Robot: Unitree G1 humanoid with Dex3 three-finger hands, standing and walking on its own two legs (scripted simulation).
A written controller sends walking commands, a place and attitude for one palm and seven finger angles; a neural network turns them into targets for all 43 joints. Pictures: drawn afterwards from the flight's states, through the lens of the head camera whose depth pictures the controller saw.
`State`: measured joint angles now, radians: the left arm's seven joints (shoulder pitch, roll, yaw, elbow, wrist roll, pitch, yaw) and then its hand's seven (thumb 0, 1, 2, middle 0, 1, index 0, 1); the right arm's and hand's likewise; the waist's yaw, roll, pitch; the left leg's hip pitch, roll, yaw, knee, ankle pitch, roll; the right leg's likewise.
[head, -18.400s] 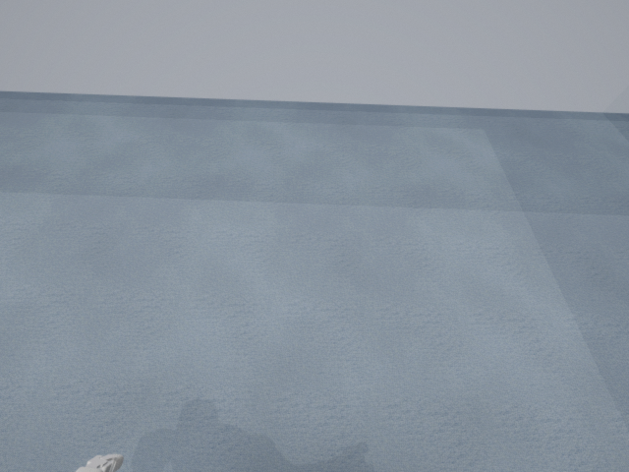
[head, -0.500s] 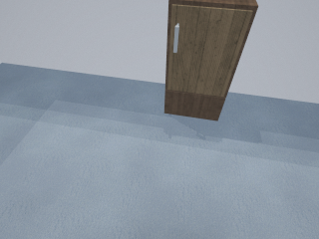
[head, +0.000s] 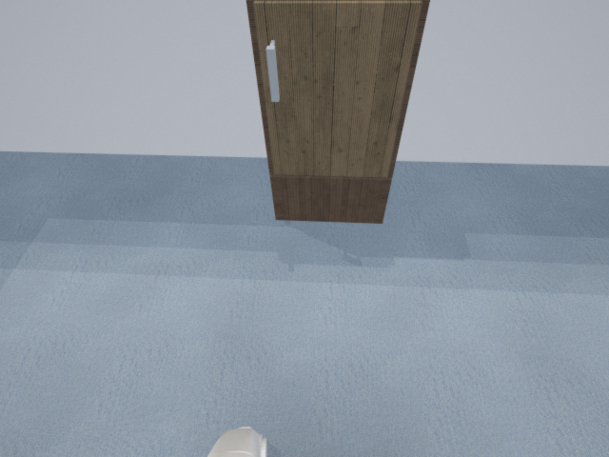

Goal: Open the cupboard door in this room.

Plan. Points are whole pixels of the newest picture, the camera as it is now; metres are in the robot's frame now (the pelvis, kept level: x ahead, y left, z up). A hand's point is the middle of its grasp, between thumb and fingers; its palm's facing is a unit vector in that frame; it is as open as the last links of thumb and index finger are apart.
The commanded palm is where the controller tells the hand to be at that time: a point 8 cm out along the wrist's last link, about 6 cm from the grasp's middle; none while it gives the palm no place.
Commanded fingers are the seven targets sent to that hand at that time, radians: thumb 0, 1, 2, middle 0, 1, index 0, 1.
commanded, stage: walk to a spot facing it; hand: left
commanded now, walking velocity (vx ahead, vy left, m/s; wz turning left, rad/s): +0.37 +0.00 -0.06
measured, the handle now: (274, 71) +1.08 +0.19 -0.06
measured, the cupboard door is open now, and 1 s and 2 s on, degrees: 0 0 0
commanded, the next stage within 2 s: take the last steps up to it in 0.22 s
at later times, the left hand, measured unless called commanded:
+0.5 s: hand (180, 371) +0.27 +0.26 -0.18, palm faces -0.08 -0.97 -0.21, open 7.4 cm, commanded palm none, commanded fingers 0.00 0.90 0.90 -0.20 -0.30 -0.20 -0.30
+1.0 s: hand (215, 316) +0.37 +0.22 -0.18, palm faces +0.01 -0.98 -0.22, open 7.2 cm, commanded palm none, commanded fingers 0.00 0.90 0.90 -0.20 -0.30 -0.20 -0.30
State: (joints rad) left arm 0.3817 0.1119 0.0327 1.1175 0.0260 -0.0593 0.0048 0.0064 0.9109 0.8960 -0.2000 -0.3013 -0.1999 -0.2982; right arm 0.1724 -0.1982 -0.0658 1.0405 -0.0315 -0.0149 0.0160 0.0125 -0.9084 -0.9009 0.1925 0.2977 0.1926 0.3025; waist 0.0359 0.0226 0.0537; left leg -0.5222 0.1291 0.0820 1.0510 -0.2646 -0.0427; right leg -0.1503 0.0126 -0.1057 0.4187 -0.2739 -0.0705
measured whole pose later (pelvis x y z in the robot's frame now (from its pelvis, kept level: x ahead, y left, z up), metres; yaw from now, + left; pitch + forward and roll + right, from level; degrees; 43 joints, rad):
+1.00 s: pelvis +0.37 +0.03 +0.00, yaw -2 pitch +0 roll -1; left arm 0.30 0.19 0.04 1.10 0.03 -0.06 0.01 -0.01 0.95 0.90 -0.20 -0.30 -0.20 -0.30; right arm 0.21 -0.19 -0.06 1.06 -0.03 0.00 0.02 0.02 -0.94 -0.90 0.19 0.30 0.19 0.30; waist 0.01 0.02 0.05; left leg -0.49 0.12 0.11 0.80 -0.28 -0.03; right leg -0.08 -0.07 -0.20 0.40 -0.31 0.03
